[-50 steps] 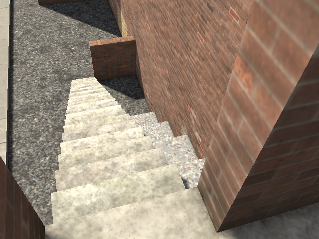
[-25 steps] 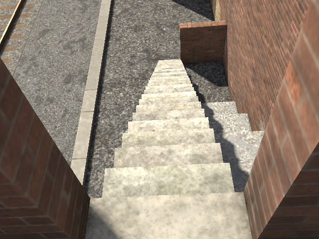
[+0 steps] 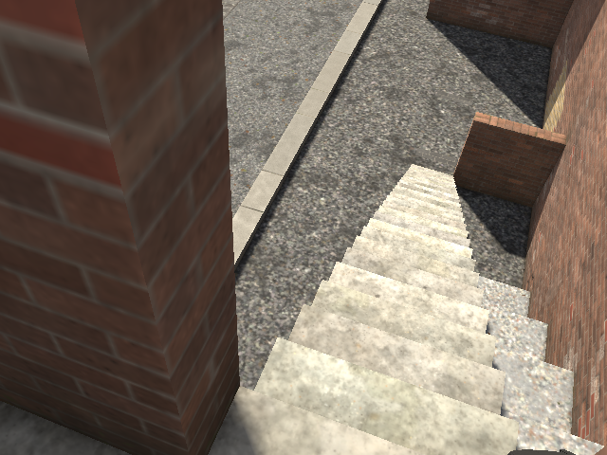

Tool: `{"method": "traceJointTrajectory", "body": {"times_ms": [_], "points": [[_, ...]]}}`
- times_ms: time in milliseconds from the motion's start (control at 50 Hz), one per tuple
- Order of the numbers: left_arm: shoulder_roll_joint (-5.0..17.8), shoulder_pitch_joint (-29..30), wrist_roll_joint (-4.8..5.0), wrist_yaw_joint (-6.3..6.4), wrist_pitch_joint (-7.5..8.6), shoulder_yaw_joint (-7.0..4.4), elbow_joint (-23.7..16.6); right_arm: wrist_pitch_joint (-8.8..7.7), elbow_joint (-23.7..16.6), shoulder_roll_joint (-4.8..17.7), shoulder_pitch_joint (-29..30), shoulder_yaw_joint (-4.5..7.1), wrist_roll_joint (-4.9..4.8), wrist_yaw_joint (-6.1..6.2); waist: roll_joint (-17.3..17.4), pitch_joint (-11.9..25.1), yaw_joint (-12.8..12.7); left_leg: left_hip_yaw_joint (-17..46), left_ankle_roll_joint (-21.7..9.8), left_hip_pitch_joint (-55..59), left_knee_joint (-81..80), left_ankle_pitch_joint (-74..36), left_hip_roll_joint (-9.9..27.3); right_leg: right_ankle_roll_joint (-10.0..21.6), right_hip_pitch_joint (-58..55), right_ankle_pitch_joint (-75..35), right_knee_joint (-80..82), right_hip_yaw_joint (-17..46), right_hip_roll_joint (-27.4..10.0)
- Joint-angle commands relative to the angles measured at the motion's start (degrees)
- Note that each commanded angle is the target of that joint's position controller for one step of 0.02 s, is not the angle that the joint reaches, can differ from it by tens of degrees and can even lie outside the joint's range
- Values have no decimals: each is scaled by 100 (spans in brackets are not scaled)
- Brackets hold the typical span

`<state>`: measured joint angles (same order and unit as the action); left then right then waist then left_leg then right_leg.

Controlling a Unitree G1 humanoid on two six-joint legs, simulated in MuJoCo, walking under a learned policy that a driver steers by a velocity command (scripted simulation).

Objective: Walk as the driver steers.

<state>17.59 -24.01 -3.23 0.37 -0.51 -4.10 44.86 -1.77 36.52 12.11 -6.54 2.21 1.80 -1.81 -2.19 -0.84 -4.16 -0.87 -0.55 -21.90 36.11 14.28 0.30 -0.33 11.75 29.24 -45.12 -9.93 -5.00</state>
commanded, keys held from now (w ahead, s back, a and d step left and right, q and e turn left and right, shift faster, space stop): w+e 0.84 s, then w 0.06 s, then w+q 0.10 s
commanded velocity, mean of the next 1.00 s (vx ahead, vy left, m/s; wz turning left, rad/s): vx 0.08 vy -0.11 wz -0.35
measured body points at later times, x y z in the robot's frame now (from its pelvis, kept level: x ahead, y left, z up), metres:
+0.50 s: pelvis +0.02 -0.08 +0.01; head +0.05 -0.08 +0.46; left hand +0.24 +0.14 -0.09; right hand +0.01 -0.38 -0.10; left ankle +0.04 +0.10 -0.72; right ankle +0.04 -0.23 -0.69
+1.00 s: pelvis +0.01 -0.14 +0.02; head +0.02 -0.19 +0.46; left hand +0.22 +0.05 -0.08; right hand +0.01 -0.42 -0.13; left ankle +0.08 +0.02 -0.65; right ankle +0.03 -0.24 -0.72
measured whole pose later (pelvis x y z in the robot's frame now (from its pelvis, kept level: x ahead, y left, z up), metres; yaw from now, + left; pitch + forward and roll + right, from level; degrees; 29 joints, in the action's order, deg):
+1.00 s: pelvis +0.01 -0.14 +0.02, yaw -26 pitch +0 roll +2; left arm 11.5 -17.0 -1.0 1.4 -2.0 -2.1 37.0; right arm 5.5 42.5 15.0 -10.1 4.1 1.4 0.8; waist 3.3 -3.7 -0.4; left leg 3.8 3.5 -27.9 59.9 18.1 -0.8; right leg 2.8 18.3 7.6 -26.7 10.4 5.6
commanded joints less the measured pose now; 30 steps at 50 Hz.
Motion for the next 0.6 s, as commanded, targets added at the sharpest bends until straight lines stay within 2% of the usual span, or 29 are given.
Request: {"method": "traceJointTrajectory", "body": {"times_ms": [20,40,60,80,100,140,160,180,220,240,260,300,340,380,400,420,440,460,500,520,540,560,580,600], "points": [[252,-526,189,-90,-238,18,-311,45,151,1344,-1871,324,-244,361,1185,1416,498,2508,-762,2572,-857,-6610,2289,-204,1507,59,-2004,1148,196],[316,-228,157,-90,-264,20,-362,117,57,1058,-1311,238,-225,352,1224,904,428,1996,-791,2161,-1026,-5384,1920,-253,1758,-191,-2174,1187,216],[366,-41,139,-84,-303,13,-303,161,-8,910,-1002,181,-164,356,1135,602,399,1608,-744,1821,-1086,-5000,1690,-273,1776,-509,-2245,1439,310],[326,-4,207,-58,-342,27,-253,112,-90,755,-816,107,-120,363,1110,387,378,1167,-641,1323,-1217,-4805,1564,-296,1440,-882,-2080,1758,344],[391,-74,240,-50,-373,-8,-230,86,-61,840,-776,129,-86,375,1070,284,285,1033,-596,1178,-1296,-4618,1567,-306,1415,-1048,-2151,1793,485],[438,-50,203,-35,-395,-60,-230,10,13,994,-1005,182,-77,403,916,358,312,950,-688,1232,-1330,-4447,1654,-343,1521,-1162,-2446,1784,654],[458,12,190,-56,-416,-100,-240,-14,66,925,-1125,169,-75,426,869,352,328,913,-781,1245,-1405,-4147,1672,-351,1714,-1194,-2512,1747,680],[377,116,181,-48,-471,-95,-293,-48,113,925,-1210,182,-122,460,958,290,317,885,-863,1314,-1447,-3881,1706,-370,1933,-1283,-2608,1615,644],[273,377,136,-75,-537,-95,-409,-70,205,899,-1394,192,-74,491,1028,210,417,799,-990,1301,-1554,-3211,1710,-423,2217,-1429,-2722,1544,594],[255,520,87,-111,-570,-89,-500,-55,284,1007,-1477,232,-67,507,1056,114,431,793,-1021,1308,-1565,-2992,1752,-461,2396,-1494,-2658,1534,550],[163,874,37,-160,-585,-57,-626,-66,369,1076,-1707,281,-42,528,891,48,551,788,-1104,1364,-1632,-2762,1834,-483,2659,-1586,-2725,1513,516],[91,1021,27,-205,-596,-33,-746,-79,461,1110,-1832,318,-33,539,992,50,566,780,-1143,1543,-1667,-2340,1929,-506,2913,-1610,-2477,1513,395],[152,1348,48,-254,-644,-71,-939,-122,574,1095,-1956,333,-34,592,1244,15,668,823,-1156,1682,-1704,-1806,2102,-491,3168,-1610,-2410,1608,322],[139,1612,62,-331,-675,-60,-1193,-88,553,1292,-1869,401,-36,570,1260,29,604,772,-1152,1641,-1635,-1781,2283,-423,3231,-1542,-2434,1557,196],[148,1529,107,-369,-626,-52,-1238,-37,465,1368,-1663,402,-7,558,1318,117,546,641,-1053,1570,-1587,-1411,2237,-400,2956,-1449,-1965,1546,116],[49,1480,138,-375,-586,-17,-1245,-42,398,1393,-1456,413,-15,558,1418,36,460,509,-979,1232,-1542,-1128,2285,-340,2597,-1437,-1559,1447,34],[-24,1462,180,-383,-529,32,-1239,-16,330,1472,-1222,436,24,554,1471,76,428,195,-793,901,-1496,-957,2155,-272,2014,-1294,-957,1278,33],[-73,1495,291,-381,-479,39,-1251,51,277,1551,-1007,467,87,561,1522,73,423,-200,-591,478,-1503,-636,1909,-222,1353,-1229,-395,913,130],[20,1569,344,-352,-437,-6,-1377,159,305,1728,-1054,534,106,570,1745,96,509,-260,-432,357,-1340,-182,1952,-93,711,-1034,300,347,369],[-9,1098,304,-287,-380,-26,-1237,254,222,1704,-857,523,86,550,1520,231,246,-321,-346,261,-777,-75,1851,3,139,-1278,1027,285,472],[207,371,253,-167,-272,-166,-842,297,213,1354,-1058,424,81,488,462,547,82,-627,-118,88,482,391,1449,50,-616,-1424,1492,430,753],[884,62,240,24,-10,-251,-835,348,63,609,-1301,188,237,342,-1601,232,227,-862,317,-1026,2604,2427,655,-28,-678,-2753,2382,2415,-554],[1352,-2,354,-22,159,-276,-1035,481,-41,523,-1749,150,-16,416,-1702,689,362,-49,368,-1602,3239,2173,164,366,-719,-5938,2542,4192,-1934],[1228,315,377,-49,171,-268,-1092,560,28,667,-1635,134,-63,449,-1292,914,412,320,301,-1328,3642,1657,321,660,-389,-4982,2682,4353,-1793]]}}
Velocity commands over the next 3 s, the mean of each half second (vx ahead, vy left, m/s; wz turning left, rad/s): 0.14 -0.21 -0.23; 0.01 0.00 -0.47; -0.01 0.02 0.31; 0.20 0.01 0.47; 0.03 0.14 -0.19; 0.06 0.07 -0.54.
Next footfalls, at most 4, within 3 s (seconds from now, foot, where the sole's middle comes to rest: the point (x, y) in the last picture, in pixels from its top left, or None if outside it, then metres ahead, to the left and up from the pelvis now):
0.56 right None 0.07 -0.25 -0.76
1.20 left None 0.07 -0.02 -0.76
1.78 right None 0.03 -0.17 -0.76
2.26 left None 0.19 0.07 -0.76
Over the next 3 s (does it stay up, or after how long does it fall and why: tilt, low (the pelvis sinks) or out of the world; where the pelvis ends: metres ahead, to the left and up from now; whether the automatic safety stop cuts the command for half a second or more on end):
stays up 0.01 0.06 0.02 its command is cut before an obstacle from the start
